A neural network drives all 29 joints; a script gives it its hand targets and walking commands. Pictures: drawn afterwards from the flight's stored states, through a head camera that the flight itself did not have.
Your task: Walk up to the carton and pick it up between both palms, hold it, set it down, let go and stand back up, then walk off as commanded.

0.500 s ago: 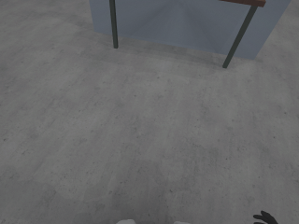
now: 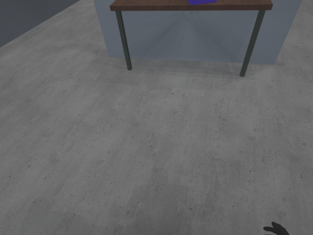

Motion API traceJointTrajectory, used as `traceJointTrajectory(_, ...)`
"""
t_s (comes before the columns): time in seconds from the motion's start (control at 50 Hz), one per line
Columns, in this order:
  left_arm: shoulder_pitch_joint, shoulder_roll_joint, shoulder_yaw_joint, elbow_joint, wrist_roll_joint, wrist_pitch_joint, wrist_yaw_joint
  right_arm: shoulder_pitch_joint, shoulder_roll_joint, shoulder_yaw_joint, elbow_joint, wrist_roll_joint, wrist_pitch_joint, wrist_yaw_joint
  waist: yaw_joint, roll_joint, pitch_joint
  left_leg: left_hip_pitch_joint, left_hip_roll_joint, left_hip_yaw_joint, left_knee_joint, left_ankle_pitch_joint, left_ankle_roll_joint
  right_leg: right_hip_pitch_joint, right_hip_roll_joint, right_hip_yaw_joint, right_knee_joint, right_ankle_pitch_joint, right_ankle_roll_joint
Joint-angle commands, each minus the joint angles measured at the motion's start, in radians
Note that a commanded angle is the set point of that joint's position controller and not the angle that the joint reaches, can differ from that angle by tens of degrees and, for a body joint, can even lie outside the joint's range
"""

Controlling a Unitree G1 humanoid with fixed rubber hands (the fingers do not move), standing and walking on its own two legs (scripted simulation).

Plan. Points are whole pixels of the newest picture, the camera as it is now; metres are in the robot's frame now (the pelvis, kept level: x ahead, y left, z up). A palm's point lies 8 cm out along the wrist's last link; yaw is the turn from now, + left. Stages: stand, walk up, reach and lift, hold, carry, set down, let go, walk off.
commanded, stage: stand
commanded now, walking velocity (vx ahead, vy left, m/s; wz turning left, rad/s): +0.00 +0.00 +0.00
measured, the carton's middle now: out of the picture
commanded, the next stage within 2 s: none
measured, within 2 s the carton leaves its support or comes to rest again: neither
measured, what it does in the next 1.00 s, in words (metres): stands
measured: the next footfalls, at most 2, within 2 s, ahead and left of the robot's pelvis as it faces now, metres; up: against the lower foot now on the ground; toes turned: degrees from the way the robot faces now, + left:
none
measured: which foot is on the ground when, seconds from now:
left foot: down 0.00-1.00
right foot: down 0.00-1.00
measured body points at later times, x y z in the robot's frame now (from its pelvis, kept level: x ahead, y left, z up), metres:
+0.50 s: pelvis +0.00 +0.01 +0.00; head +0.02 +0.01 +0.45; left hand +0.08 +0.32 -0.11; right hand +0.15 -0.28 -0.10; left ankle +0.07 +0.11 -0.72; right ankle +0.02 -0.08 -0.72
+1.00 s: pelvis +0.01 +0.01 +0.01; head +0.01 +0.01 +0.46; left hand +0.09 +0.32 -0.11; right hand +0.16 -0.28 -0.10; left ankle +0.07 +0.11 -0.72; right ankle +0.02 -0.08 -0.72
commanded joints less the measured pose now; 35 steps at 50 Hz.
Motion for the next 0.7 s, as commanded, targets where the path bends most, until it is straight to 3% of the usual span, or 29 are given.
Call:
traceJointTrajectory(0.0,-0.106,0.233,0.038,-0.006,-0.053,-0.03,-0.012,-0.072,-0.179,0.0,0.014,-0.105,-0.024,0.004,-0.087,-0.097,-0.081,0.11,0.12,-0.138,-0.142,0.006,0.024,-0.074,-0.199,0.275,-0.331,-0.065,-0.004)
traceJointTrajectory(0.02,-0.105,0.23,0.035,-0.011,-0.054,-0.028,-0.015,-0.053,-0.179,0.0,0.014,-0.102,-0.026,0.002,-0.101,-0.084,-0.065,0.108,0.12,-0.141,-0.149,0.012,0.023,-0.092,-0.193,0.267,-0.327,-0.08,-0.008)
traceJointTrajectory(0.06,-0.091,0.224,0.036,-0.006,-0.055,-0.028,-0.019,-0.066,-0.178,0.0,0.012,-0.109,-0.03,0.004,-0.084,-0.069,-0.074,0.101,0.126,-0.149,-0.155,-0.013,0.029,-0.091,-0.183,0.255,-0.333,-0.154,-0.014)
traceJointTrajectory(0.14,-0.094,0.214,0.029,0.001,-0.052,-0.031,-0.023,-0.075,-0.173,0.004,0.018,-0.106,-0.037,0.004,-0.091,-0.07,-0.076,0.102,0.132,-0.151,-0.156,0.021,0.028,-0.08,-0.182,0.247,-0.328,-0.091,-0.015)
traceJointTrajectory(0.26,-0.067,0.203,0.029,0.007,-0.06,-0.029,-0.022,-0.083,-0.19,0.002,0.008,-0.104,-0.043,0.0,-0.073,-0.057,-0.134,0.123,0.161,-0.17,-0.163,0.102,0.038,-0.012,-0.167,0.211,-0.28,0.036,-0.014)
traceJointTrajectory(0.36,-0.069,0.203,0.027,0.004,-0.063,-0.028,-0.024,-0.096,-0.196,0.009,0.009,-0.106,-0.04,-0.004,-0.064,-0.029,-0.136,0.121,0.166,-0.176,-0.173,0.094,0.044,-0.012,-0.163,0.205,-0.282,0.036,-0.016)
traceJointTrajectory(0.4,-0.083,0.213,0.031,0.006,-0.06,-0.026,-0.024,-0.101,-0.185,0.011,0.009,-0.105,-0.039,-0.003,-0.077,-0.045,-0.143,0.122,0.17,-0.181,-0.183,0.078,0.043,-0.016,-0.157,0.19,-0.281,0.012,-0.01)
traceJointTrajectory(0.44,-0.08,0.208,0.031,0.005,-0.066,-0.026,-0.024,-0.107,-0.18,0.012,0.003,-0.108,-0.039,-0.001,-0.067,-0.03,-0.125,0.102,0.168,-0.185,-0.191,0.075,0.044,-0.013,-0.152,0.186,-0.273,0.024,-0.014)
traceJointTrajectory(0.48,-0.073,0.212,0.03,0.009,-0.062,-0.025,-0.024,-0.105,-0.187,0.01,-0.005,-0.103,-0.04,-0.001,-0.071,-0.053,-0.131,0.108,0.17,-0.184,-0.185,0.072,0.039,-0.007,-0.154,0.183,-0.283,0.013,-0.011)
traceJointTrajectory(0.5,-0.061,0.199,0.025,0.01,-0.065,-0.025,-0.024,-0.122,-0.193,0.009,0.002,-0.107,-0.041,-0.001,-0.058,-0.054,-0.131,0.109,0.17,-0.186,-0.177,0.08,0.046,-0.008,-0.156,0.19,-0.289,0.019,-0.013)
traceJointTrajectory(0.58,-0.066,0.207,0.025,0.013,-0.062,-0.027,-0.027,-0.101,-0.191,0.009,0.004,-0.111,-0.037,0.0,-0.07,-0.045,-0.137,0.114,0.164,-0.185,-0.196,0.044,0.043,-0.013,-0.155,0.187,-0.297,-0.007,-0.01)
traceJointTrajectory(0.64,-0.084,0.213,0.027,0.006,-0.063,-0.029,-0.027,-0.099,-0.19,0.011,0.0,-0.103,-0.039,0.0,-0.079,-0.026,-0.132,0.127,0.163,-0.173,-0.182,0.109,0.035,-0.02,-0.164,0.195,-0.288,0.045,-0.01)
traceJointTrajectory(0.68,-0.074,0.2,0.026,0.008,-0.068,-0.029,-0.026,-0.113,-0.187,0.011,-0.006,-0.107,-0.04,0.001,-0.067,-0.04,-0.137,0.115,0.171,-0.185,-0.192,0.085,0.044,-0.002,-0.153,0.175,-0.283,0.05,-0.009)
